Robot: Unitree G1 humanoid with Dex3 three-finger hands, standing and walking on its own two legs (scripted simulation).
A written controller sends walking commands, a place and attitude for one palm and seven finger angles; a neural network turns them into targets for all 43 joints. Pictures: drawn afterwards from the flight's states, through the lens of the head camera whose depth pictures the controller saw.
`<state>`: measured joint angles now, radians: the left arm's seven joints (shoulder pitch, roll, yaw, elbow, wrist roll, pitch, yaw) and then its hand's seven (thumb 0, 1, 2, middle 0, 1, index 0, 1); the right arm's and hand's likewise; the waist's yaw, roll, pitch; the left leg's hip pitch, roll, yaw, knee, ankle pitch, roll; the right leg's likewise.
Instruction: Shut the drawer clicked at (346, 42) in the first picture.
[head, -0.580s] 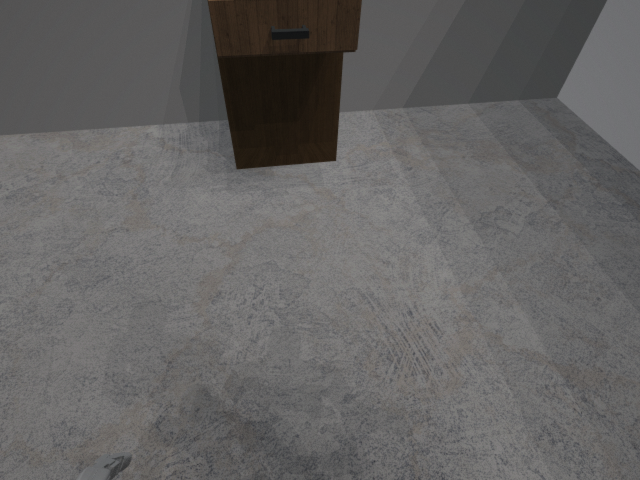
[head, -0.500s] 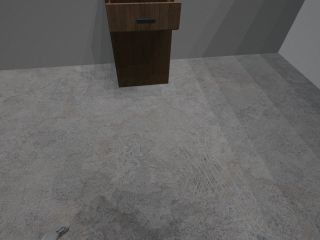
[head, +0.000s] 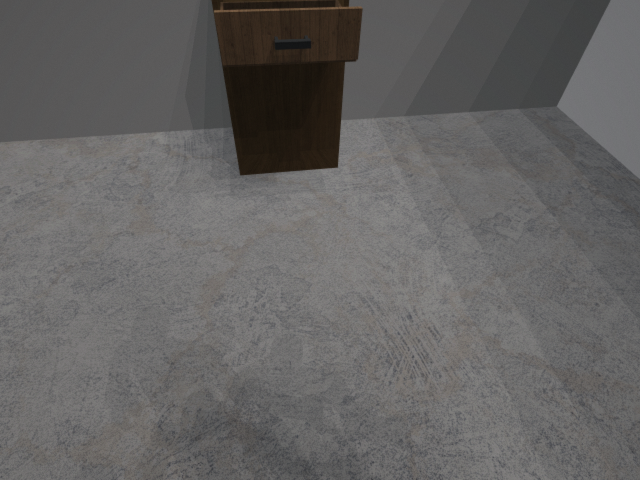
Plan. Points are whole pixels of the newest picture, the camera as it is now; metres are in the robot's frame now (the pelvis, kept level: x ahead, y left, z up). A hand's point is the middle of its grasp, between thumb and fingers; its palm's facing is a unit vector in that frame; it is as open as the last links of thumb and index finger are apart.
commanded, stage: stand and wait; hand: left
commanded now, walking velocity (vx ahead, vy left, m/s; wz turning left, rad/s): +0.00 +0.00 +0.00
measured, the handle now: (292, 41) +1.35 +0.17 -0.01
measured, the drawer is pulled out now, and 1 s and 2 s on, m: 0.30 0.30 0.30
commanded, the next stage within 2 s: look at it before walking up in 0.50 s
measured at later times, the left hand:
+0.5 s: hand out of the picture +0.06 +0.24 -0.15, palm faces -0.03 -0.95 -0.32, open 7.3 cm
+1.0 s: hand out of the picture +0.06 +0.24 -0.15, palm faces -0.03 -0.94 -0.33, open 7.3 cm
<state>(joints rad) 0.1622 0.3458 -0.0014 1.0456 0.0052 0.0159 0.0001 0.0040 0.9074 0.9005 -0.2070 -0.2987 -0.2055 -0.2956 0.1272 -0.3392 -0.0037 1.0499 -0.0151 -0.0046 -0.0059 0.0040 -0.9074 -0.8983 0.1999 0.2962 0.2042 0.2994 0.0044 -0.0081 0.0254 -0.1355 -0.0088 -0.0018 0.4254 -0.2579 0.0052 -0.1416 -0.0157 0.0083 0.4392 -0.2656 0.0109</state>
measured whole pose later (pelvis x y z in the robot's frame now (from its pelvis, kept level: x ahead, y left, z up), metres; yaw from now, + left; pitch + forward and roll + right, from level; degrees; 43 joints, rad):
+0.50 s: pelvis -0.02 -0.01 +0.00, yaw +0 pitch -2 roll +0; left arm 0.14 0.33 -0.01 1.08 0.01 0.00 -0.01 0.00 0.91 0.90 -0.21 -0.30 -0.21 -0.30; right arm 0.14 -0.33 0.00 1.11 -0.01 -0.01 0.00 0.00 -0.91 -0.90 0.20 0.30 0.20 0.30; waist -0.01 0.00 0.03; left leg -0.15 0.00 0.00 0.38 -0.20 -0.01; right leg -0.16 0.00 0.01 0.40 -0.21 0.00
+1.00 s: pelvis -0.01 -0.01 +0.00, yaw +0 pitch -2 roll +0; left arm 0.14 0.34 -0.01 1.09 0.01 0.00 0.00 0.00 0.91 0.90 -0.21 -0.30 -0.21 -0.30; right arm 0.12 -0.33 0.00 1.11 -0.01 -0.01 0.00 0.00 -0.91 -0.90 0.20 0.30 0.20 0.30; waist 0.00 0.00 0.02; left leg -0.13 0.01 0.00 0.36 -0.20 -0.01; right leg -0.14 0.00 0.01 0.38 -0.21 0.00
